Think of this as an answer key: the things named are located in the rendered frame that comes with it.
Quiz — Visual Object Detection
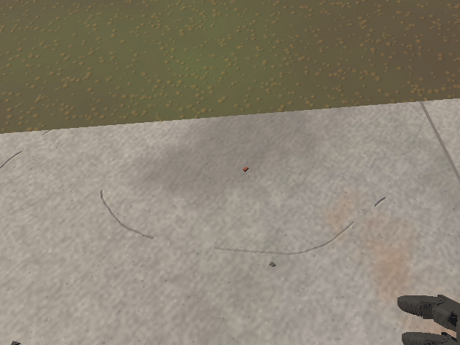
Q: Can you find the right robot hand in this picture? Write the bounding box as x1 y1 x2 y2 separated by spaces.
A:
397 295 460 345

